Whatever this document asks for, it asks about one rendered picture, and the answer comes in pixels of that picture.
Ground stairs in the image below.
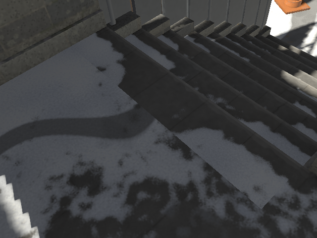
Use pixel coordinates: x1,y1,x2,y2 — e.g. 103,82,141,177
125,28,317,166

